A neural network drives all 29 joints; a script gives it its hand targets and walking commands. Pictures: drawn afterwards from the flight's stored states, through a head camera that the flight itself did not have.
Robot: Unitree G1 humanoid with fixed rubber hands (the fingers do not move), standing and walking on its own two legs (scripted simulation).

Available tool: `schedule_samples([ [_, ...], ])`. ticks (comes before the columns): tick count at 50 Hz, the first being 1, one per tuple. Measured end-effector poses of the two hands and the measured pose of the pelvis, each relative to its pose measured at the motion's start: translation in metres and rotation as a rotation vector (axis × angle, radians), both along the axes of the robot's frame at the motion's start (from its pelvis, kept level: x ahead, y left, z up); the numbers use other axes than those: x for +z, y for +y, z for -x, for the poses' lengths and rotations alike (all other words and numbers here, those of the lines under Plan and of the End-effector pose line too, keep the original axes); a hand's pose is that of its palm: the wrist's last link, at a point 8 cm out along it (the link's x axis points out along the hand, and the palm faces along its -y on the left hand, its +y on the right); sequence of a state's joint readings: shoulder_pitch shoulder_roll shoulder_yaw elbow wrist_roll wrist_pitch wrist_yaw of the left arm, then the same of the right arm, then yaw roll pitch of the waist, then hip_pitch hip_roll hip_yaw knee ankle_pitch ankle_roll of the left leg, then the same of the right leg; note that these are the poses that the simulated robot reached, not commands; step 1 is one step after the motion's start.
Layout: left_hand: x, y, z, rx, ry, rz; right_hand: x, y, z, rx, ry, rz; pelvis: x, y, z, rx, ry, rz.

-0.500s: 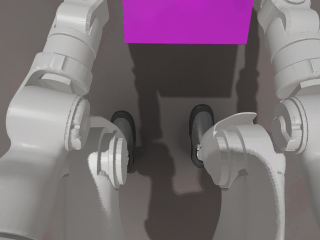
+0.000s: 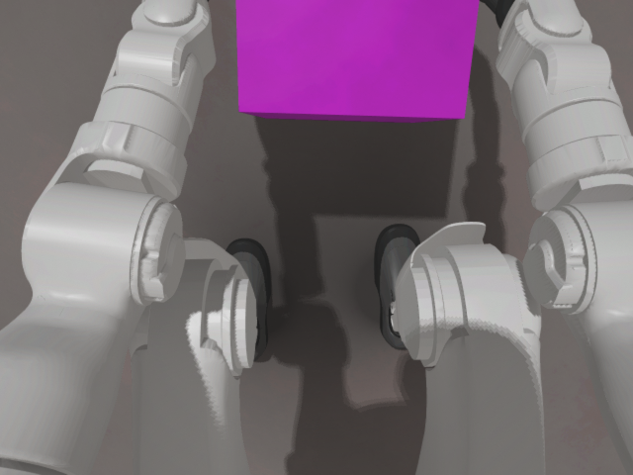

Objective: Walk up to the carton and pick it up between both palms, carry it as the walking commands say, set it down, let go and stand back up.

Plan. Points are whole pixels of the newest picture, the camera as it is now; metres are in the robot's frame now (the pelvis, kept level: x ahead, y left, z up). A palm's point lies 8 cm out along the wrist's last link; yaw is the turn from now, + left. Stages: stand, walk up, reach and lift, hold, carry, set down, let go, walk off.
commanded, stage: reach and lift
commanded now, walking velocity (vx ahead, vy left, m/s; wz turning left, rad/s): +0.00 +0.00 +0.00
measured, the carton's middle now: (347, 36) +0.51 -0.05 -0.26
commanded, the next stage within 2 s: none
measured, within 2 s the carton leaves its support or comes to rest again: leaves its support in 0.20 s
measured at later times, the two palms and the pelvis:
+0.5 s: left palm out of the picture +0.54 +0.10 -0.15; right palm out of the picture +0.52 -0.19 -0.14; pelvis -0.01 +0.00 +0.01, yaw +0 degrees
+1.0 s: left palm out of the picture +0.54 +0.09 -0.11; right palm out of the picture +0.51 -0.20 -0.11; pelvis -0.02 -0.01 +0.05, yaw +0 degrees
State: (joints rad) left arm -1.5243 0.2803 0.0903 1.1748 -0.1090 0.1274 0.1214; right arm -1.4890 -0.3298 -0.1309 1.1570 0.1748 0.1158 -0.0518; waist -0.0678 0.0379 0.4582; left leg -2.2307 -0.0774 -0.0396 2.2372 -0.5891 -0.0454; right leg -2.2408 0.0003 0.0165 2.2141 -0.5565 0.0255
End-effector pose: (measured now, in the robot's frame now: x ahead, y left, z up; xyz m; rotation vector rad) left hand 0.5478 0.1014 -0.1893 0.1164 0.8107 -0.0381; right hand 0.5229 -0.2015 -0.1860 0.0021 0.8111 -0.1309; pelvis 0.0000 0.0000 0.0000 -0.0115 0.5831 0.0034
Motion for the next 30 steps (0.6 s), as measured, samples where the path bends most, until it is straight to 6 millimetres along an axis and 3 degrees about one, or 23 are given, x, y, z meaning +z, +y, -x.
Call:
schedule_samples([
  [11,0.002,0.002,0.002,0.008,0.006,-0.021,0.006,0.003,-0.001,0.011,0.006,0.002,0.001,0.000,-0.003,0.003,0.014,0.000],
  [17,0.009,0.003,0.002,0.026,-0.034,-0.043,0.015,0.006,-0.001,-0.007,-0.044,0.001,0.006,0.001,0.006,0.004,-0.059,0.005],
  [22,0.022,0.002,0.005,0.035,-0.021,-0.055,0.029,0.011,-0.001,-0.033,-0.067,-0.009,0.008,0.002,0.011,0.005,-0.071,-0.004],
  [30,0.058,-0.002,-0.002,0.043,-0.052,-0.083,0.060,0.012,-0.002,-0.090,-0.108,0.017,0.018,0.003,0.018,0.003,-0.085,-0.017],
])
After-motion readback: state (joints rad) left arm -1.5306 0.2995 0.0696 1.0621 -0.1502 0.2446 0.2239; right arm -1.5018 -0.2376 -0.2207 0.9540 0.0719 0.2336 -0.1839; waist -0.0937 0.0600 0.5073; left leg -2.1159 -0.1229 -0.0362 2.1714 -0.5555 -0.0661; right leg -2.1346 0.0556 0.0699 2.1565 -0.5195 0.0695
